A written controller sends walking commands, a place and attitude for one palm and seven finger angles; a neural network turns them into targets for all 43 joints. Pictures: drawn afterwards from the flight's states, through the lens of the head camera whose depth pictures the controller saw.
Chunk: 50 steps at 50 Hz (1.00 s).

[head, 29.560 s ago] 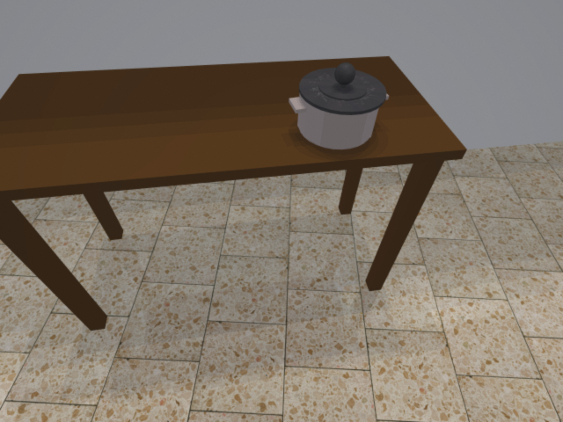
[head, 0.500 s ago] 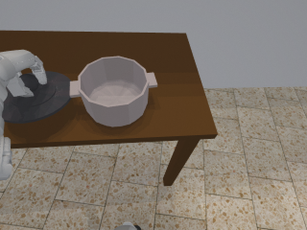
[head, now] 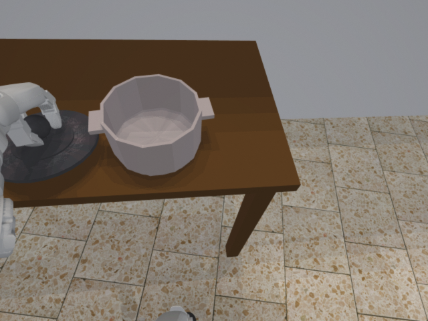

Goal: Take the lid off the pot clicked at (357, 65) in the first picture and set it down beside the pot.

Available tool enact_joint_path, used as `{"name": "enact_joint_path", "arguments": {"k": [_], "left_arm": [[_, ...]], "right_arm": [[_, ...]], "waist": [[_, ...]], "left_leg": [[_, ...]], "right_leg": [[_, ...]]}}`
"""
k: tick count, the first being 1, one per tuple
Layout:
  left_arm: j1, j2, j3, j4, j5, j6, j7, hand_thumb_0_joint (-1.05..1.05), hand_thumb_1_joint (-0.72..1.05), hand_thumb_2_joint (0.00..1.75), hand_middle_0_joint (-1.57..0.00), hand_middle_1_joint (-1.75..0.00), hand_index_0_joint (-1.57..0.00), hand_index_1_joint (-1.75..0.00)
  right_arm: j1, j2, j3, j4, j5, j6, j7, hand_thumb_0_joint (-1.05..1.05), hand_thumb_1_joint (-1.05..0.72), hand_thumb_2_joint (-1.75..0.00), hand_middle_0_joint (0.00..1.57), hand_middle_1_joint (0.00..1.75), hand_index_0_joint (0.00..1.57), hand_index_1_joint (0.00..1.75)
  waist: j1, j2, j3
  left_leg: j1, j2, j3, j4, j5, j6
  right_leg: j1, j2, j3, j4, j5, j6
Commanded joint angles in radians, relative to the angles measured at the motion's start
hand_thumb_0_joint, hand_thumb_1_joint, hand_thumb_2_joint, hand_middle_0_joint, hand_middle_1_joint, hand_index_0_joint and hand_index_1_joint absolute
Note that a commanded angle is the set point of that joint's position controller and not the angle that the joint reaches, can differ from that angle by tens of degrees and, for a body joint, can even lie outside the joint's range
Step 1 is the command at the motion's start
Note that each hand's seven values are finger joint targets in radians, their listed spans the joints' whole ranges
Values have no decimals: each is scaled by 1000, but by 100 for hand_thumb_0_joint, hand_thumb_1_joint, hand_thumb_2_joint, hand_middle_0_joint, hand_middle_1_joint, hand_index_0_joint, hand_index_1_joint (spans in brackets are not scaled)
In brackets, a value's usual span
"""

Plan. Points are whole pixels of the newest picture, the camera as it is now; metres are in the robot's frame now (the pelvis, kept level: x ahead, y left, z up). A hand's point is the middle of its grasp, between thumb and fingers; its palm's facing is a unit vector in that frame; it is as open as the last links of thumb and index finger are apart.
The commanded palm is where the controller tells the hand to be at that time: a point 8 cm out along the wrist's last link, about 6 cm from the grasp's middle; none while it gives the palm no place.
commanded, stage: lower the lid onto the table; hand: left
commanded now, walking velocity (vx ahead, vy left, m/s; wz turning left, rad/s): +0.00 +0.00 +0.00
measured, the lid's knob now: (36, 127) +0.46 +0.33 +0.06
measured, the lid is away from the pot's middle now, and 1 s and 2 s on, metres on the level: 0.22 0.24 0.24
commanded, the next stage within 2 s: open the fingers wide in 0.04 s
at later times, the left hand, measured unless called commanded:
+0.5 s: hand (25, 142) +0.42 +0.33 +0.07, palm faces -0.43 -0.13 -0.90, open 7.4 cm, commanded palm +0.45 +0.33 +0.14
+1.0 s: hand (17, 136) +0.43 +0.35 +0.08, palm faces -0.43 -0.12 -0.89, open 10.0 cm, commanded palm +0.46 +0.34 +0.14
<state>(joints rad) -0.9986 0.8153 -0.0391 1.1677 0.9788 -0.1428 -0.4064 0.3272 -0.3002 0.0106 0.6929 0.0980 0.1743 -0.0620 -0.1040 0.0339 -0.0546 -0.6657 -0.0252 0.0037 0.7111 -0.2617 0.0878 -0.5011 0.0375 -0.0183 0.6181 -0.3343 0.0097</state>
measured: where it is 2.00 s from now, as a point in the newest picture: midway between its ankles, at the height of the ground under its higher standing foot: outside the picture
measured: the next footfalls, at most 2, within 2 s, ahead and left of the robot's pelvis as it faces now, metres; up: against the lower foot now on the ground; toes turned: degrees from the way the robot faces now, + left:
none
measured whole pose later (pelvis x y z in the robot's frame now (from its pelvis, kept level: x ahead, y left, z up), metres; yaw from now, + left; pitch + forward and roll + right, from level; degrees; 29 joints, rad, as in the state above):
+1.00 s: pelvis +0.00 +0.00 -0.01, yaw +0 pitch +13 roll -5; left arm -0.91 0.84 0.01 1.05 0.96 -0.21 -0.38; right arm 0.32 -0.29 0.00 0.69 0.10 0.21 -0.07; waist -0.08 0.03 -0.07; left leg -0.72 -0.02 -0.01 0.77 -0.29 0.09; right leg -0.54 0.04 -0.03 0.67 -0.36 0.00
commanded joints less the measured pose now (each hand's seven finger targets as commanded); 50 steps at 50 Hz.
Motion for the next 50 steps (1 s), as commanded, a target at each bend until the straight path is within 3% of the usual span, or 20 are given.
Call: {"name": "enact_joint_path", "arguments": {"k": [1, 2, 6, 7, 9, 11, 12, 14, 20, 26, 31, 32, 35, 39, 42, 43, 47, 48, 49, 50], "left_arm": [[-534, 334, 69, -225, -12, 9, 55, 0, 72, 89, -86, -106, -85, -106], [-564, 325, 57, -284, -18, -7, 52, 0, 72, 89, -86, -106, -85, -106], [-550, 331, 58, -217, -14, -7, 60, 0, 72, 89, -86, -106, -85, -106], [-342, 309, 108, -303, -34, -30, 56, 0, 72, 89, -86, -106, -85, -106], [-312, 360, 175, -409, -8, -99, 82, 0, 69, 86, -83, -105, -82, -106], [-339, 295, 122, -346, -21, -81, 91, 0, 66, 83, -80, -105, -79, -106], [-366, 294, 123, -351, -35, -76, 96, 0, 65, 82, -79, -105, -78, -106], [-379, 442, 216, -309, -19, -48, 131, 0, 61, 80, -76, -105, -75, -105], [-408, 417, 178, -360, 8, -31, 158, 0, 51, 75, -68, -103, -67, -103], [-376, 374, 129, -260, -28, -5, 104, 0, 39, 73, -60, -99, -60, -99], [-371, 420, 162, -321, -19, -42, 74, 0, 30, 70, -54, -97, -54, -97], [-370, 386, 142, -367, -30, -60, 66, 0, 28, 69, -53, -96, -52, -97], [-333, 415, 178, -293, -36, -60, 62, 0, 24, 66, -48, -96, -48, -96], [-322, 352, 118, -241, -26, -52, 65, 0, 17, 62, -43, -95, -42, -95], [-345, 335, 103, -294, -18, -61, 65, 0, 11, 61, -39, -93, -39, -93], [-369, 379, 138, -325, -12, -66, 70, 0, 9, 60, -38, -93, -37, -93], [-363, 327, 124, -356, -38, -79, 69, 0, 2, 58, -32, -91, -32, -91], [-368, 361, 151, -331, -31, -74, 74, 0, 2, 58, -33, -90, -33, -90], [-343, 309, 108, -263, -30, -61, 78, 0, 2, 59, -33, -90, -33, -90], [-342, 352, 146, -256, -30, -57, 85, 0, 1, 59, -33, -90, -33, -90]], "right_arm": [[106, -202, -65, -48, -3, -9, -24, 0, -90, -90, 20, 30, 20, 30], [99, -200, -58, -53, -4, -15, -27, 0, -90, -90, 20, 30, 20, 30], [106, -202, -57, -38, -3, -16, -33, 0, -90, -90, 20, 30, 20, 30], [85, -179, -65, -100, 2, -20, -19, 0, -90, -90, 20, 30, 20, 30], [78, -179, -77, -86, -22, 6, -22, 0, -90, -90, 20, 30, 20, 30], [68, -181, -76, -67, -19, 23, -17, 0, -90, -90, 20, 30, 20, 30], [67, -181, -72, -69, -14, 23, -16, 0, -90, -90, 20, 30, 20, 30], [65, -198, -67, -68, -11, 34, -22, 0, -90, -90, 20, 30, 20, 30], [52, -183, -60, -69, -7, 28, -27, 0, -90, -90, 20, 30, 20, 30], [51, -185, -52, -62, 2, 21, -39, 0, -90, -90, 20, 30, 20, 30], [50, -186, -52, -63, 2, 12, -43, 0, -90, -90, 20, 30, 20, 30], [46, -182, -52, -68, 1, 7, -43, 0, -90, -90, 20, 30, 20, 30], [52, -192, -56, -56, 0, 15, -40, 0, -90, -90, 20, 30, 20, 30], [65, -194, -56, -54, 1, 14, -36, 0, -90, -90, 20, 30, 20, 30], [70, -193, -57, -61, 1, 15, -33, 0, -90, -90, 20, 30, 20, 30], [79, -197, -66, -57, -4, 21, -31, 0, -90, -90, 20, 30, 20, 30], [84, -188, -70, -69, -6, 19, -28, 0, -90, -90, 20, 30, 20, 30], [88, -195, -75, -60, -9, 26, -27, 0, -90, -90, 20, 30, 20, 30], [90, -191, -73, -59, -8, 25, -25, 0, -90, -90, 20, 30, 20, 30], [93, -197, -71, -57, -7, 29, -24, 0, -90, -90, 20, 30, 20, 30]], "waist": [[-23, 135, -424], [-16, 178, -450], [-32, 157, -393], [45, 200, -487], [34, 213, -537], [-5, 154, -412], [-2, 125, -379], [8, 105, -391], [10, 199, -457], [-20, 91, -376], [-1, 168, -409], [6, 194, -428], [-3, 125, -365], [-14, 115, -337], [-2, 163, -377], [9, 183, -439], [6, 182, -462], [5, 169, -455], [-11, 140, -392], [-2, 107, -380]], "left_leg": [[575, 16, -111, -53, 241, -30], [605, 23, -111, -50, 296, -37], [546, 19, -111, -46, 188, -27], [606, 13, -115, -44, 342, -48], [653, 22, -106, 1, 468, -57], [564, 26, -100, -13, 329, -39], [530, 22, -97, -24, 291, -27], [464, 8, -79, -34, 205, -15], [526, 7, -76, -22, 242, -21], [433, -4, -51, -25, 163, 1], [486, 2, -57, -7, 261, -4], [528, 6, -57, 1, 335, -6], [461, 9, -63, -6, 240, -6], [445, 9, -69, -12, 202, -9], [500, 16, -86, -17, 241, -20], [550, 21, -101, -13, 267, -28], [609, 27, -120, -2, 386, -41], [608, 31, -131, -6, 358, -46], [564, 25, -127, -12, 293, -39], [530, 26, -132, -28, 239, -38]], "right_leg": [[-171, 56, -26, -68, 142, -57], [-177, 56, -32, -60, 151, -61], [-196, 55, -28, -61, 118, -59], [-145, 58, -39, -42, 151, -71], [-179, 60, -30, -34, 177, -70], [-217, 57, -32, -44, 137, -60], [-203, 57, -37, -46, 133, -64], [-141, 53, -22, -45, 141, -65], [-126, 54, -19, -47, 159, -66], [-84, 47, -13, -61, 170, -54], [-97, 51, -17, -49, 207, -61], [-112, 53, -21, -44, 226, -64], [-130, 52, -23, -48, 183, -59], [-169, 52, -28, -40, 147, -62], [-194, 55, -35, -32, 134, -70], [-201, 56, -32, -29, 126, -67], [-228, 61, -43, -24, 142, -68], [-243, 61, -39, -28, 122, -64], [-259, 61, -41, -34, 101, -64], [-242, 60, -41, -34, 95, -64]]}}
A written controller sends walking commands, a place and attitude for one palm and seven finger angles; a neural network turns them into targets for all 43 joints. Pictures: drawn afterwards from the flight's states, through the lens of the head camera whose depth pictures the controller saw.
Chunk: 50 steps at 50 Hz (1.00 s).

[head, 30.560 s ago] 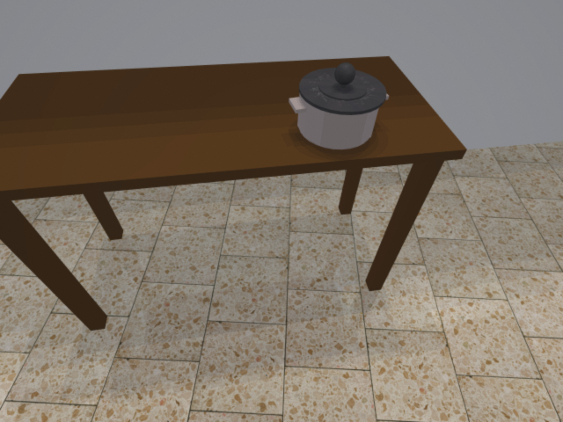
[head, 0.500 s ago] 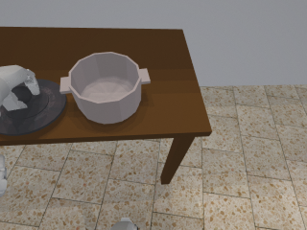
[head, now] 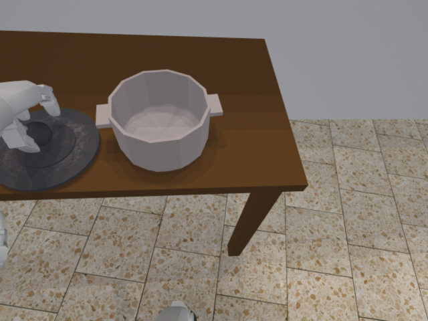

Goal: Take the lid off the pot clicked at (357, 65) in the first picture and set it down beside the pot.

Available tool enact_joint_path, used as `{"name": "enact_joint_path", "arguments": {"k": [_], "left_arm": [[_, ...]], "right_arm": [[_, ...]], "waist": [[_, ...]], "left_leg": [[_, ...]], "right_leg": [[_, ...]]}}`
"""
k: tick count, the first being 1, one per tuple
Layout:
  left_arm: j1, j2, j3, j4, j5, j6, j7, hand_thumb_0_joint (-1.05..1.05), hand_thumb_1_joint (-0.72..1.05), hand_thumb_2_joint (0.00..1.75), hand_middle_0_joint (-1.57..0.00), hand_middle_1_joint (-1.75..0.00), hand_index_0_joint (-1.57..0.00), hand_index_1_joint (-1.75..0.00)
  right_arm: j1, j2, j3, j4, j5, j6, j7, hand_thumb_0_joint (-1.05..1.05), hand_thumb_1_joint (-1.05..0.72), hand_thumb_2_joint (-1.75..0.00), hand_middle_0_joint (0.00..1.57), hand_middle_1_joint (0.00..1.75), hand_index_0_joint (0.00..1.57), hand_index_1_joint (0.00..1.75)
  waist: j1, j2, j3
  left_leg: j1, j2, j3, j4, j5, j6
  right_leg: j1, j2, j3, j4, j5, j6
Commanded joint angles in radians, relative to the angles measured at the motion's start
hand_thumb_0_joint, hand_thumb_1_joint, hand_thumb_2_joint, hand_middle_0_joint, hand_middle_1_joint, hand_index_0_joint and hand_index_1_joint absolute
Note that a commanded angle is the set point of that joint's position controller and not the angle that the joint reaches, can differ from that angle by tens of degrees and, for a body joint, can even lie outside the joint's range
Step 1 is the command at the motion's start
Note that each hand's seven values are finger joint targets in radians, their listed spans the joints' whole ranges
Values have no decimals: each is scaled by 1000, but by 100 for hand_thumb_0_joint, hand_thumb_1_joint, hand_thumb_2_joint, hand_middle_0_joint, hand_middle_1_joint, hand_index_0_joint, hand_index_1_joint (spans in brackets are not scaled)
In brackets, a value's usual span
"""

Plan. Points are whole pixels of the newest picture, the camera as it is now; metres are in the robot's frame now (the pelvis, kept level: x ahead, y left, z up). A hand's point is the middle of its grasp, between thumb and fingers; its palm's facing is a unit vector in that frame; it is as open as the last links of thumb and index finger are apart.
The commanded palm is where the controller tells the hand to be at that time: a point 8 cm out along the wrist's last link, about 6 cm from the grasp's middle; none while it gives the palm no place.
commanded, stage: open the fingers wide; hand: left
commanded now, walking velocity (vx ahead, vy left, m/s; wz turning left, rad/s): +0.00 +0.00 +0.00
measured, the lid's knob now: (37, 133) +0.45 +0.34 +0.05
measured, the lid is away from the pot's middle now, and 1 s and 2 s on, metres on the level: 0.24 0.24 0.24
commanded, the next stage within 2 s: raise the empty hand in 0.24 s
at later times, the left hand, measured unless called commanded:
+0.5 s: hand (27, 118) +0.45 +0.34 +0.09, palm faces -0.38 -0.12 -0.92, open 11.1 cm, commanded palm +0.46 +0.33 +0.16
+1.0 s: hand (7, 100) +0.43 +0.33 +0.15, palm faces -0.38 -0.10 -0.92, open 11.1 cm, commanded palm +0.45 +0.33 +0.22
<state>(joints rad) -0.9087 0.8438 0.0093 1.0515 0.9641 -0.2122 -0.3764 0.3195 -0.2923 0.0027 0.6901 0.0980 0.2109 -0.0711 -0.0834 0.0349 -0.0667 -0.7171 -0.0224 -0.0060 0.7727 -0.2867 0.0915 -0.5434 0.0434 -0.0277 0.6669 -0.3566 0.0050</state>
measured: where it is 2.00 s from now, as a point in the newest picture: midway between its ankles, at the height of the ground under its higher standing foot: outside the picture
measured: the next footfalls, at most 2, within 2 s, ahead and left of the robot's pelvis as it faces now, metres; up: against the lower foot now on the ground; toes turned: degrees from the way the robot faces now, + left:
none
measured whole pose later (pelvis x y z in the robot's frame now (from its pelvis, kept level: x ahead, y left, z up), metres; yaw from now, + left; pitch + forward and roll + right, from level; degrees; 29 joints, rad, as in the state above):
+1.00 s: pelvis +0.00 +0.00 +0.01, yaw +1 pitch +9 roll -4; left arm -1.01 0.80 -0.09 1.05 0.96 -0.09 -0.42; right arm 0.29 -0.29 0.02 0.67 0.11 0.22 -0.06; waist -0.07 0.04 -0.05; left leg -0.56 -0.04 -0.01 0.65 -0.23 0.09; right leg -0.40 0.03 -0.02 0.56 -0.31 0.00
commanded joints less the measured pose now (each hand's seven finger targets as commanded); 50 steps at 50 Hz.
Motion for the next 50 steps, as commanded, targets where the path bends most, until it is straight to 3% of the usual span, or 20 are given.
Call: {"name": "enact_joint_path", "arguments": {"k": [1, 3, 5, 8, 9, 11, 13, 15, 19, 21, 24, 27, 29, 31, 35, 38, 42, 45, 48, 50], "left_arm": [[-445, 311, 79, -135, -9, 22, 62, 0, 1, 60, -33, -89, -33, -89], [-462, 307, 73, -168, 9, 17, 77, 0, 0, 61, -34, -88, -34, -88], [-438, 267, 48, -144, 15, 30, 89, 0, 0, 63, -34, -87, -34, -87], [-475, 275, 59, -195, 9, 33, 97, 0, -1, 65, -35, -86, -35, -86], [-473, 245, 36, -164, 5, 44, 101, 0, -2, 66, -35, -85, -35, -85], [-509, 259, 38, -154, 2, 61, 105, 0, -3, 68, -36, -84, -36, -84], [-526, 282, 55, -168, 9, 59, 110, 0, -4, 70, -37, -82, -37, -82], [-506, 271, 45, -124, 14, 68, 115, 0, -4, 71, -37, -81, -37, -81], [-492, 289, 68, -194, 22, 61, 116, 0, -5, 72, -38, -80, -38, -80], [-507, 244, 32, -183, 10, 74, 108, 0, -5, 72, -38, -80, -38, -80], [-513, 305, 79, -210, 5, 75, 102, 0, -5, 72, -38, -80, -38, -80], [-515, 217, 12, -212, -7, 84, 84, 0, -5, 72, -38, -80, -38, -80], [-514, 222, 11, -205, -3, 95, 79, 0, -5, 72, -38, -80, -38, -80], [-484, 259, 41, -193, -6, 99, 72, 0, -5, 72, -38, -80, -38, -80], [-513, 263, 30, -179, -15, 110, 46, 0, -5, 72, -38, -80, -38, -80], [-580, 210, -17, -274, -14, 98, 28, 0, -5, 72, -38, -80, -38, -80], [-503, 249, 27, -180, -31, 100, 11, 0, -5, 72, -38, -80, -38, -80], [-552, 249, -2, -157, -23, 126, 4, 0, -5, 72, -38, -80, -38, -80], [-636, 228, -36, -242, -8, 121, -2, 0, -5, 72, -38, -80, -38, -80], [-644, 275, 4, -266, -11, 109, -7, 0, -5, 72, -38, -80, -38, -80]], "right_arm": [[97, -206, -61, -55, -5, -5, -14, 0, -90, -90, 20, 30, 20, 30], [96, -201, -61, -63, -8, -4, -12, 0, -90, -90, 20, 30, 20, 30], [97, -196, -63, -66, -8, -3, -6, 0, -90, -90, 20, 30, 20, 30], [96, -199, -66, -74, -10, 0, -4, 0, -90, -90, 20, 30, 20, 30], [99, -198, -66, -72, -10, 1, -2, 0, -90, -90, 20, 30, 20, 30], [101, -204, -64, -65, -8, 1, -5, 0, -90, -90, 20, 30, 20, 30], [105, -204, -63, -66, -11, -5, -10, 0, -90, -90, 20, 30, 20, 30], [106, -202, -59, -64, -9, -7, -11, 0, -90, -90, 20, 30, 20, 30], [101, -192, -63, -82, -12, -7, -7, 0, -90, -90, 20, 30, 20, 30], [96, -193, -65, -74, -10, -3, -4, 0, -90, -90, 20, 30, 20, 30], [89, -195, -64, -83, -8, -3, -5, 0, -90, -90, 20, 30, 20, 30], [80, -189, -61, -83, -4, -5, -5, 0, -90, -90, 20, 30, 20, 30], [77, -192, -63, -83, -6, 0, -2, 0, -90, -90, 20, 30, 20, 30], [71, -191, -61, -90, -4, 1, -4, 0, -90, -90, 20, 30, 20, 30], [63, -192, -55, -88, 0, 1, -10, 0, -90, -90, 20, 30, 20, 30], [47, -184, -60, -92, -3, -4, -7, 0, -90, -90, 20, 30, 20, 30], [46, -185, -50, -90, 0, -4, -10, 0, -90, -90, 20, 30, 20, 30], [39, -189, -43, -84, 4, 1, -10, 0, -90, -90, 20, 30, 20, 30], [31, -188, -49, -86, 0, -4, -8, 0, -90, -90, 20, 30, 20, 30], [31, -187, -50, -87, -1, -9, -10, 0, -90, -90, 20, 30, 20, 30]], "waist": [[-28, 109, -353], [-10, 181, -386], [-16, 165, -369], [-5, 184, -426], [-18, 154, -397], [-26, 119, -383], [-16, 139, -421], [-19, 117, -380], [0, 178, -463], [-17, 162, -410], [-1, 171, -433], [-8, 167, -393], [-7, 170, -381], [-3, 127, -384], [-9, 81, -341], [-8, 181, -378], [-1, 83, -310], [-12, 49, -275], [-11, 138, -333], [-3, 148, -376]], "left_leg": [[563, 22, -123, -99, 232, -40], [614, 23, -135, -104, 280, -61], [616, 25, -141, -105, 260, -64], [665, 30, -159, -112, 289, -76], [650, 29, -163, -116, 256, -72], [609, 25, -156, -129, 182, -60], [639, 26, -164, -131, 209, -66], [605, 22, -161, -134, 188, -65], [679, 21, -153, -115, 341, -80], [667, 26, -153, -123, 305, -76], [685, 22, -151, -130, 338, -75], [690, 28, -157, -147, 336, -80], [690, 25, -161, -155, 306, -81], [663, 15, -144, -160, 277, -67], [623, 11, -127, -184, 220, -47], [727, 25, -157, -183, 308, -68], [628, 5, -113, -198, 239, -41], [575, 2, -100, -220, 148, -28], [664, 10, -121, -222, 182, -41], [694, 9, -120, -217, 213, -39]], "right_leg": [[-201, 53, -30, -85, 108, -62], [-215, 54, -29, -77, 99, -68], [-229, 57, -30, -81, 89, -68], [-222, 56, -25, -75, 91, -68], [-230, 57, -27, -80, 83, -66], [-206, 53, -20, -89, 82, -65], [-204, 52, -18, -84, 83, -64], [-203, 54, -20, -87, 81, -67], [-173, 56, -20, -87, 126, -68], [-188, 57, -23, -101, 112, -65], [-152, 57, -20, -108, 127, -67], [-161, 56, -25, -116, 119, -67], [-159, 56, -23, -124, 107, -67], [-110, 54, -19, -136, 121, -66], [-70, 49, -19, -156, 129, -64], [-109, 50, -20, -156, 117, -65], [-36, 48, -21, -178, 144, -68], [-12, 43, -19, -189, 127, -64], [-40, 46, -20, -188, 117, -68], [-19, 47, -19, -195, 132, -69]]}}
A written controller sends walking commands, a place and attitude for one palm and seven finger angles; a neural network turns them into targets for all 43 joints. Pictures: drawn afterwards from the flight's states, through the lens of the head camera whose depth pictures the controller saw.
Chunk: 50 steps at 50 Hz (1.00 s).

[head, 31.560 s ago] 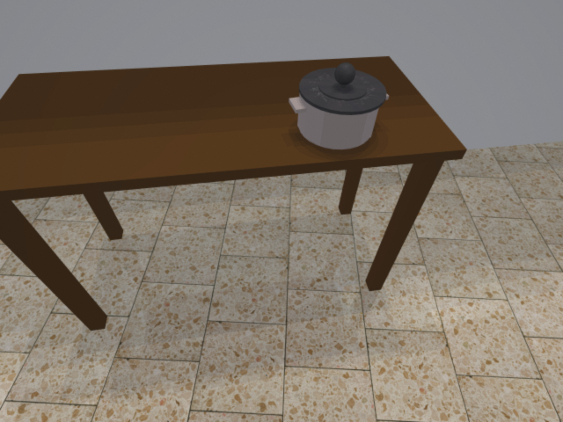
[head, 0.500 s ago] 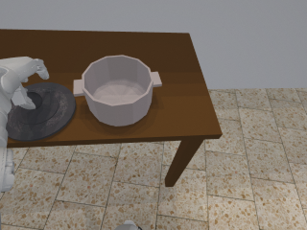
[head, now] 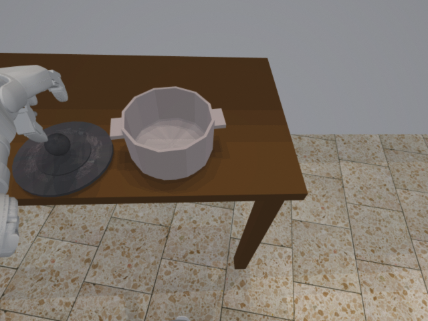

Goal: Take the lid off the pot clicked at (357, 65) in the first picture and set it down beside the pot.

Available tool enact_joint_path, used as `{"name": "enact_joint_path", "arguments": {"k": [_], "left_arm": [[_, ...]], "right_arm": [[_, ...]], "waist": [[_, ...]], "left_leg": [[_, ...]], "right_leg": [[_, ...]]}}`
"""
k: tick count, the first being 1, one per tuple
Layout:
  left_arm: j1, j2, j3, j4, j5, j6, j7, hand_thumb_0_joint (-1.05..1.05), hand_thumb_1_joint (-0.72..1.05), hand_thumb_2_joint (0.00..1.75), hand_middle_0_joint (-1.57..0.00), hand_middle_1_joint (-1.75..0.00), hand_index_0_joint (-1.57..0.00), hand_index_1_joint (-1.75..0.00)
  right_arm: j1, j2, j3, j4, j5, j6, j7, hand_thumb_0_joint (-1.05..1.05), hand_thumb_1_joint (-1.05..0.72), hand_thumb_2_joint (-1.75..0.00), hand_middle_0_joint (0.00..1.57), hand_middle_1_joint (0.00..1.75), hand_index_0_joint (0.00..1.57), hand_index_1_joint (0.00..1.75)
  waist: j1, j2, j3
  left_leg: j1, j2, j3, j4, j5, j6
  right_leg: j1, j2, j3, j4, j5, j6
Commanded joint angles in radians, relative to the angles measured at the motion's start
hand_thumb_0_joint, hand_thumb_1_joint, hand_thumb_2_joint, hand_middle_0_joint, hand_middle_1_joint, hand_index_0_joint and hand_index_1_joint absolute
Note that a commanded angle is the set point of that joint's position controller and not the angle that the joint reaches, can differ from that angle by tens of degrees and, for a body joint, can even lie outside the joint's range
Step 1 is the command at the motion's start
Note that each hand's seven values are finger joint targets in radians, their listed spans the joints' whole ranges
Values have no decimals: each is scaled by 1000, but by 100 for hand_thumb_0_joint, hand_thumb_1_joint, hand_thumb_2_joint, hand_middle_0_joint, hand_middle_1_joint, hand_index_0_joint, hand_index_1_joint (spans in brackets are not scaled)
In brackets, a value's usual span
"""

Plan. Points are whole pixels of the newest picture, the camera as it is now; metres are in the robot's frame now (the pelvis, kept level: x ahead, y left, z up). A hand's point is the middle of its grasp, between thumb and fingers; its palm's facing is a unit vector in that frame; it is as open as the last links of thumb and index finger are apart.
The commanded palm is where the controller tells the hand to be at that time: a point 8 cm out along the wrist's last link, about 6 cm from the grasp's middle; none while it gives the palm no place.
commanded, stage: raise the empty hand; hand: left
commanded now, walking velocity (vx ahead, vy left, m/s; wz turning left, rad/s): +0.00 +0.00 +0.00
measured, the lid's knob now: (57, 144) +0.46 +0.34 +0.03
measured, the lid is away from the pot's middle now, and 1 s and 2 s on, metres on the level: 0.24 0.24 0.24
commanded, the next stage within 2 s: draw the hand back to the body in 0.64 s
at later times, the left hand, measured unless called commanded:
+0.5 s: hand (22, 84) +0.45 +0.32 +0.19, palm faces -0.34 -0.12 -0.93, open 11.0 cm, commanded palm +0.46 +0.33 +0.26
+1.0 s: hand (18, 89) +0.45 +0.33 +0.18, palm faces -0.31 -0.10 -0.94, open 11.0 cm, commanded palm +0.43 +0.32 +0.25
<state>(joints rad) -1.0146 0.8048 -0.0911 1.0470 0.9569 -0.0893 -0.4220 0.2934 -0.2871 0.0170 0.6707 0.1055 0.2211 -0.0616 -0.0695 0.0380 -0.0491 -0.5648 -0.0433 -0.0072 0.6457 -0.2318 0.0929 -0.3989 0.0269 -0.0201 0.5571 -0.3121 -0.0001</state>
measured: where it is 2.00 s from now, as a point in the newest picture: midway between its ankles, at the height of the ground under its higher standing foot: outside the picture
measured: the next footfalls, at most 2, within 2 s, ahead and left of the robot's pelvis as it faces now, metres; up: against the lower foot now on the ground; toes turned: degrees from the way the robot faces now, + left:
none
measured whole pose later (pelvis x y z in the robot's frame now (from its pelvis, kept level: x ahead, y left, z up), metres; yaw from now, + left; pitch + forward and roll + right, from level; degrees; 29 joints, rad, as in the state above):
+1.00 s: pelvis +0.01 +0.00 +0.00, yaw +0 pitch +8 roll -4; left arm -0.97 0.89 0.01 0.88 0.92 -0.07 -0.53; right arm 0.27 -0.29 0.01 0.64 0.11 0.27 -0.02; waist -0.08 0.05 -0.04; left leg -0.52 -0.04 -0.01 0.62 -0.24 0.09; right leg -0.35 0.03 -0.02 0.50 -0.30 0.01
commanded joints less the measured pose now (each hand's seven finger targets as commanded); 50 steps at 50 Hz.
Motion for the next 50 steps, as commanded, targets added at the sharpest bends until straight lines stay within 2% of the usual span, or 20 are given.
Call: {"name": "enact_joint_path", "arguments": {"k": [1, 2, 5, 8, 12, 16, 18, 20, 23, 25, 29, 30, 32, 33, 35, 39, 40, 42, 45, 50], "left_arm": [[-516, 310, 108, -242, -12, -14, 32, 0, -5, 72, -38, -80, -38, -80], [-495, 338, 134, -224, -20, -17, 28, 0, -5, 72, -38, -80, -38, -80], [-508, 289, 77, -155, -25, 10, 13, 0, -5, 72, -38, -80, -38, -80], [-548, 334, 98, -216, 0, 6, 14, 0, -5, 72, -38, -80, -38, -80], [-514, 345, 116, -224, -12, 2, -7, 0, -5, 72, -38, -80, -38, -80], [-493, 374, 128, -156, -19, 25, -26, 0, -5, 72, -38, -80, -38, -80], [-536, 400, 135, -214, -8, 23, -29, 0, -5, 72, -38, -80, -38, -80], [-532, 396, 126, -187, -3, 29, -37, 0, -5, 72, -38, -80, -38, -80], [-579, 401, 128, -252, -8, 27, -47, 0, -5, 72, -38, -80, -38, -80], [-548, 417, 150, -224, -13, 29, -55, 0, -5, 72, -38, -80, -38, -80], [-509, 347, 83, -106, -16, 51, -69, 0, -5, 72, -38, -80, -38, -80], [-519, 329, 61, -118, -19, 57, -72, 0, -5, 72, -38, -80, -38, -80], [-564, 314, 45, -184, -14, 53, -72, 0, -5, 72, -38, -80, -38, -80], [-605, 354, 68, -218, -1, 51, -66, 0, -5, 72, -38, -80, -38, -80], [-609, 378, 96, -222, -2, 44, -65, 0, -5, 72, -38, -80, -38, -80], [-538, 384, 117, -147, -22, 36, -72, 0, -5, 72, -38, -80, -38, -80], [-546, 406, 138, -202, -25, 33, -72, 0, -5, 72, -38, -80, -38, -80], [-529, 350, 101, -262, -17, 23, -67, 0, -5, 72, -38, -80, -38, -80], [-458, 415, 182, -355, -14, 14, -54, 0, -5, 72, -38, -80, -38, -80], [-296, 423, 237, -431, -65, 37, -64, 0, -5, 72, -38, -80, -38, -80]], "right_arm": [[55, -187, -62, -72, -8, -22, -20, 0, -90, -90, 20, 30, 20, 30], [58, -190, -59, -69, -7, -23, -22, 0, -90, -90, 20, 30, 20, 30], [56, -194, -55, -52, 0, -16, -19, 0, -90, -90, 20, 30, 20, 30], [52, -195, -56, -59, -4, -20, -14, 0, -90, -90, 20, 30, 20, 30], [45, -189, -55, -75, -1, -17, -9, 0, -90, -90, 20, 30, 20, 30], [43, -192, -51, -69, 4, -5, -7, 0, -90, -90, 20, 30, 20, 30], [37, -194, -52, -76, 3, -4, -4, 0, -90, -90, 20, 30, 20, 30], [36, -190, -49, -75, 5, -4, -5, 0, -90, -90, 20, 30, 20, 30], [28, -189, -53, -77, 6, -1, -2, 0, -90, -90, 20, 30, 20, 30], [31, -186, -53, -77, 4, -1, -1, 0, -90, -90, 20, 30, 20, 30], [35, -187, -45, -66, 11, 3, 2, 0, -90, -90, 20, 30, 20, 30], [35, -190, -45, -64, 12, 3, 3, 0, -90, -90, 20, 30, 20, 30], [28, -192, -47, -67, 11, 1, 7, 0, -90, -90, 20, 30, 20, 30], [32, -193, -51, -63, 7, 3, 9, 0, -90, -90, 20, 30, 20, 30], [32, -189, -51, -66, 7, 1, 6, 0, -90, -90, 20, 30, 20, 30], [35, -185, -47, -68, 9, -2, 1, 0, -90, -90, 20, 30, 20, 30], [28, -187, -50, -73, 9, 5, 5, 0, -90, -90, 20, 30, 20, 30], [16, -179, -52, -92, 6, 6, 13, 0, -90, -90, 20, 30, 20, 30], [3, -172, -58, -116, -1, 18, 24, 0, -90, -90, 20, 30, 20, 30], [-25, -169, -62, -153, -3, 33, 38, 0, -90, -90, 20, 30, 20, 30]], "waist": [[-19, 135, -384], [-15, 104, -386], [-33, 66, -303], [-16, 127, -367], [-12, 114, -392], [-22, 50, -324], [-13, 102, -368], [-20, 78, -352], [-20, 126, -402], [-19, 97, -390], [-32, 51, -281], [-35, 42, -272], [-30, 96, -315], [-27, 121, -365], [-27, 103, -389], [-27, 56, -349], [-18, 61, -382], [-12, 145, -385], [2, 174, -433], [7, 110, -412]], "left_leg": [[525, 22, -102, -82, 172, -32], [508, 20, -91, -76, 198, -28], [440, 20, -80, -97, 115, -22], [485, 16, -72, -84, 190, -24], [494, 14, -64, -64, 302, -22], [412, 10, -38, -72, 237, -9], [449, 9, -41, -64, 282, -10], [431, 9, -34, -62, 267, -5], [483, 14, -39, -58, 330, -5], [474, 13, -37, -54, 335, 0], [403, 14, -31, -70, 254, -5], [395, 14, -30, -79, 225, -5], [446, 16, -35, -75, 266, -8], [477, 19, -43, -72, 282, -9], [484, 19, -48, -68, 293, -5], [431, 12, -33, -65, 278, 0], [438, 15, -36, -72, 285, -3], [499, 16, -48, -62, 371, -12], [546, 22, -72, -54, 449, -19], [520, 20, -73, -67, 446, -11]], "right_leg": [[-144, 64, -25, -90, 105, -63], [-118, 62, -27, -88, 132, -63], [-126, 60, -28, -100, 110, -56], [-103, 63, -27, -93, 140, -61], [-65, 63, -31, -88, 203, -59], [-36, 61, -26, -97, 217, -48], [-26, 61, -22, -92, 230, -51], [-23, 61, -22, -98, 234, -46], [-21, 59, -19, -98, 246, -47], [-16, 61, -22, -102, 257, -43], [-43, 62, -32, -104, 217, -43], [-44, 61, -30, -107, 212, -42], [-53, 60, -32, -103, 214, -49], [-51, 59, -26, -102, 208, -46], [-43, 60, -26, -104, 212, -46], [-25, 60, -30, -99, 230, -42], [-6, 57, -29, -98, 237, -41], [-49, 61, -38, -90, 230, -52], [-47, 63, -36, -89, 223, -54], [-9, 59, -35, -99, 230, -47]]}}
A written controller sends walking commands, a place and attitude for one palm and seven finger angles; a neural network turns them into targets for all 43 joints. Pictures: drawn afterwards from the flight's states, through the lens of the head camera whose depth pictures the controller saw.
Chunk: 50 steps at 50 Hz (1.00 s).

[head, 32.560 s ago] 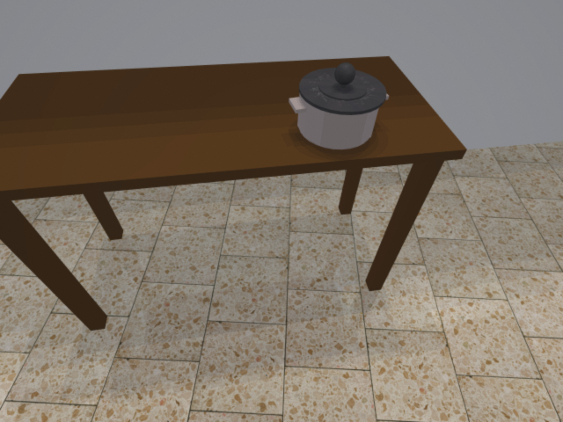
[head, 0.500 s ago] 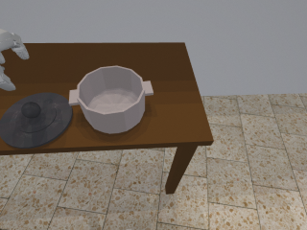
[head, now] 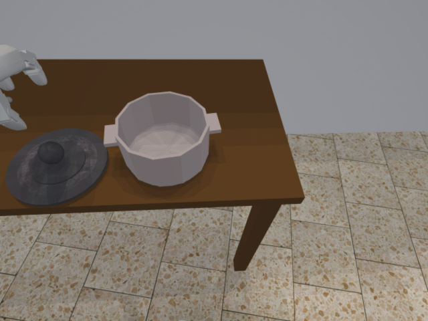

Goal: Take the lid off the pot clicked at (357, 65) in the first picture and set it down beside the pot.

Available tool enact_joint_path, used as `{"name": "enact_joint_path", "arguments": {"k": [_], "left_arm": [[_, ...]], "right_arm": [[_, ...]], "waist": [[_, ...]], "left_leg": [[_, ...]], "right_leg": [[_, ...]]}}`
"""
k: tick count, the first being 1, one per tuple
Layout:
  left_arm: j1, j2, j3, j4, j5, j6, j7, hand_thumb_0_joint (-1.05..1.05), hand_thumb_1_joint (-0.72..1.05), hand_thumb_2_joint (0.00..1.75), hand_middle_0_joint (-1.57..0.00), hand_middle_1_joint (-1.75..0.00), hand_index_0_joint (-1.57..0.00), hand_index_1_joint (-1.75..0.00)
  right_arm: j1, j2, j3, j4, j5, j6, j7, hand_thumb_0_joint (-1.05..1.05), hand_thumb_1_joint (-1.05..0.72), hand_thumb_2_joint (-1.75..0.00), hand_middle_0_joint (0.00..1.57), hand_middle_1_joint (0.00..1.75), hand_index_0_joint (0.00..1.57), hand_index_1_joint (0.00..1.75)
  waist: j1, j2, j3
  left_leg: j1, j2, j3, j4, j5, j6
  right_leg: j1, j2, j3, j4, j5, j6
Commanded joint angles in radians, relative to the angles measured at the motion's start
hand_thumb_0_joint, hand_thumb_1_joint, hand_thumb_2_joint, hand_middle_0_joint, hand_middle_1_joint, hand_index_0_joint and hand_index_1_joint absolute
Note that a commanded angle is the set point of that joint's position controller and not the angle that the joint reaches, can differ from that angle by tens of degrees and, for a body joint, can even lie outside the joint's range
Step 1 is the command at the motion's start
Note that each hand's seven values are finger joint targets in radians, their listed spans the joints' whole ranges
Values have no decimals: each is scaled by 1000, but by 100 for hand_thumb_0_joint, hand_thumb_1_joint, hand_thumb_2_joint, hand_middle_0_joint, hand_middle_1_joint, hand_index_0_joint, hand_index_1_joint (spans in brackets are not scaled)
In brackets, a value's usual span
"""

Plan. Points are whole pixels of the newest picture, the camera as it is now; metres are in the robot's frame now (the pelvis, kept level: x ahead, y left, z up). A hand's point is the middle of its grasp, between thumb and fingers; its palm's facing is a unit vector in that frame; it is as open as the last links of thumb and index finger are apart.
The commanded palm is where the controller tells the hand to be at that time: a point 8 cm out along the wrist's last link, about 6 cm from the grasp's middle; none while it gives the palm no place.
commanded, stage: draw the hand back to the body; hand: left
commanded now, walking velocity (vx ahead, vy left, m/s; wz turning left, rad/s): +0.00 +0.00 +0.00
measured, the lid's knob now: (51, 152) +0.44 +0.34 +0.03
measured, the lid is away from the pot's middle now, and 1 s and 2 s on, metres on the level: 0.24 0.24 0.24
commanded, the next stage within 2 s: step back with the hand held close in 2.00 s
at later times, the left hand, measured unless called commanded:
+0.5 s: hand (33, 98) +0.39 +0.26 +0.22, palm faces +0.35 -0.90 -0.26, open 10.9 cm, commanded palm +0.33 +0.31 +0.23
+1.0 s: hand (51, 134) +0.33 +0.22 +0.21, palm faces +0.48 -0.84 -0.26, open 8.7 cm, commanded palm +0.27 +0.25 +0.22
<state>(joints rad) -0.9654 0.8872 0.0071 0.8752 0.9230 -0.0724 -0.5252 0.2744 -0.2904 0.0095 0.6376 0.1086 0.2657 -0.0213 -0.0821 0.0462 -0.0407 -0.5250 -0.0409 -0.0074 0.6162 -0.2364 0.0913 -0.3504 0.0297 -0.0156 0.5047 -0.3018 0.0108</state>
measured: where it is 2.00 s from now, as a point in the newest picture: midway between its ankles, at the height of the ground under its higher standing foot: outside the picture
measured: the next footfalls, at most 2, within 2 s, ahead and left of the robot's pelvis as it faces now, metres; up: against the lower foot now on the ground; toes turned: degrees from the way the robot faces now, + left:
none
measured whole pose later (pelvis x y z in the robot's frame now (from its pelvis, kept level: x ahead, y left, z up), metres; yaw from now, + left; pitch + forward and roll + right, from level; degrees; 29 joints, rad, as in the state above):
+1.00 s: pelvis +0.03 -0.08 +0.01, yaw -1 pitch -1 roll +0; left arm -0.10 0.44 0.39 0.06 -0.11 -0.01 0.07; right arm 0.16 -0.28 0.02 0.69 0.05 -0.02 -0.07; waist 0.04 0.05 -0.04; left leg -0.21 0.01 -0.01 0.44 -0.22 0.00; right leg -0.07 0.11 0.04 0.37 -0.29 -0.08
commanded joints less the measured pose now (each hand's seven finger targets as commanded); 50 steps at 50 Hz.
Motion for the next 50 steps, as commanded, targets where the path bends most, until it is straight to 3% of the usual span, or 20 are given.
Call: {"name": "enact_joint_path", "arguments": {"k": [1, 4, 11, 12, 13, 14, 16, 17, 18, 20, 23, 25, 28, 31, 35, 37, 39, 41, 45, 50], "left_arm": [[-334, 333, 136, -272, -37, 26, 37, 0, -5, 72, -38, -80, -38, -80], [-321, 287, 111, -407, -45, 37, 42, 0, -5, 72, -38, -80, -38, -80], [-268, 253, 100, -406, -71, 82, 51, 0, -5, 72, -38, -80, -38, -80], [-391, -40, 227, -551, -664, -14, 236, 0, -5, 72, -38, -80, -38, -80], [-224, -83, 176, -483, -723, -34, 337, 0, -5, 72, -38, -80, -38, -80], [-159, -156, 138, -527, -748, -37, 388, 0, -5, 72, -38, -80, -38, -80], [-100, -80, 266, -566, -867, -43, 475, 0, -5, 72, -38, -80, -38, -80], [-35, 14, 371, -517, -885, -38, 512, 0, -5, 72, -38, -80, -38, -80], [-66, 53, 410, -577, -902, -46, 534, 0, -2, 73, -37, -79, -37, -79], [-87, -14, 382, -605, -939, -59, 563, 0, 2, 73, -37, -76, -37, -76], [-120, -129, 303, -778, -963, -85, 590, 0, 9, 75, -35, -73, -35, -73], [29, -89, 375, -792, -971, -72, 609, 0, 14, 76, -34, -70, -34, -70], [284, -65, 463, -698, -988, -46, 612, 0, 21, 77, -33, -66, -33, -66], [320, -133, 414, -734, -1010, -35, 596, 0, 28, 78, -32, -63, -32, -63], [293, -136, 404, -944, -1011, -40, 605, 0, 38, 80, -30, -58, -30, -58], [320, -106, 444, -935, -1009, -28, 615, 0, 43, 81, -29, -55, -29, -55], [415, -97, 479, -849, -1015, -5, 621, 0, 47, 82, -28, -53, -28, -53], [475, -112, 483, -886, -1019, 1, 614, 0, 52, 83, -27, -50, -27, -50], [512, -167, 445, -1069, -1025, -8, 611, 0, 62, 85, -25, -45, -25, -45], [656, -105, 554, -974, -1032, 19, 621, 0, 73, 87, -23, -39, -23, -39]], "right_arm": [[-14, -164, -54, -124, -6, -10, -1, 0, -90, -90, 20, 30, 20, 30], [-51, -154, -56, -144, -8, -9, 7, 0, -90, -90, 20, 30, 20, 30], [-93, -152, -42, -143, -5, -8, -3, 0, -90, -90, 20, 30, 20, 30], [19, -97, -47, -232, -5, -113, -16, 0, -90, -90, 20, 30, 20, 30], [-33, -118, -17, -193, -14, -145, -30, 0, -90, -90, 20, 30, 20, 30], [-64, -109, -10, -196, -17, -161, -37, 0, -90, -90, 20, 30, 20, 30], [-81, -132, -11, -181, -29, -196, -51, 0, -90, -90, 20, 30, 20, 30], [-75, -147, -9, -154, -36, -198, -58, 0, -90, -90, 20, 30, 20, 30], [-82, -147, -9, -151, -41, -206, -61, 0, -90, -90, 20, 30, 20, 30], [-103, -133, -4, -134, -45, -225, -68, 0, -90, -90, 20, 30, 20, 30], [-138, -118, -3, -129, -52, -282, -62, 0, -90, -90, 20, 30, 20, 30], [-132, -117, -1, -124, -58, -302, -55, 0, -90, -90, 20, 30, 20, 30], [-118, -124, -8, -109, -67, -293, -51, 0, -90, -90, 20, 30, 20, 30], [-145, -126, -17, -115, -58, -293, -54, 0, -90, -90, 20, 30, 20, 30], [-183, -122, -22, -119, -52, -322, -46, 0, -90, -90, 20, 30, 20, 30], [-187, -125, -23, -97, -56, -324, -48, 0, -90, -90, 20, 30, 20, 30], [-189, -123, -22, -84, -59, -317, -55, 0, -90, -90, 20, 30, 20, 30], [-204, -115, -21, -91, -57, -314, -58, 0, -90, -90, 20, 30, 20, 30], [-244, -96, -16, -109, -57, -335, -52, 0, -90, -90, 20, 30, 20, 30], [-242, -102, -23, -88, -69, -325, -60, 0, -90, -90, 20, 30, 20, 30]], "waist": [[18, 94, -405], [19, 165, -408], [30, 81, -317], [3, 137, -265], [21, 123, -244], [29, 139, -238], [43, 13, -285], [54, -47, -270], [59, -36, -295], [47, -12, -238], [44, 246, -234], [66, 293, -233], [90, 84, -190], [84, -31, -182], [90, 74, -235], [92, 66, -198], [100, -21, -155], [109, -33, -178], [115, 77, -224], [125, -111, -157]], "left_leg": [[475, 19, -76, -43, 436, -9], [543, 32, -113, -55, 481, -26], [453, 22, -123, -140, 162, -18], [661, 111, -205, -205, 77, -95], [713, 160, -297, -255, -36, -119], [701, 165, -323, -297, -114, -133], [644, 138, -239, -289, -108, -96], [581, 120, -193, -273, -120, -73], [552, 106, -160, -262, -79, -68], [511, 105, -132, -287, -130, -74], [607, 118, -159, -316, -97, -116], [603, 110, -143, -305, -11, -125], [508, 97, -83, -276, 111, -98], [482, 82, -18, -249, 165, -66], [574, 72, -5, -218, 289, -57], [543, 62, 8, -204, 289, -50], [477, 51, 28, -198, 242, -39], [472, 43, 37, -187, 246, -35], [518, 36, 43, -166, 291, -38], [434, 34, 48, -155, 230, -34]], "right_leg": [[-64, 56, -43, -48, 211, -58], [-108, 58, -49, -57, 155, -62], [-75, 53, -51, -84, 63, -68], [-189, 34, -45, -111, 42, -91], [-188, 33, -21, -102, -14, -83], [-181, 31, -10, -95, -38, -80], [-75, 29, 18, -130, 22, -76], [-19, 30, 22, -149, 51, -74], [32, 25, 30, -160, 89, -71], [56, 25, 24, -176, 63, -66], [26, 35, 17, -171, 78, -74], [73, 38, 12, -188, 118, -78], [166, 37, 2, -200, 197, -73], [190, 34, 10, -199, 251, -57], [173, 34, 27, -198, 315, -53], [173, 31, 33, -202, 345, -50], [196, 20, 44, -199, 378, -36], [230, 4, 54, -181, 455, -20], [243, -15, 72, -162, 565, -6], [248, -31, 84, -141, 642, 29]]}}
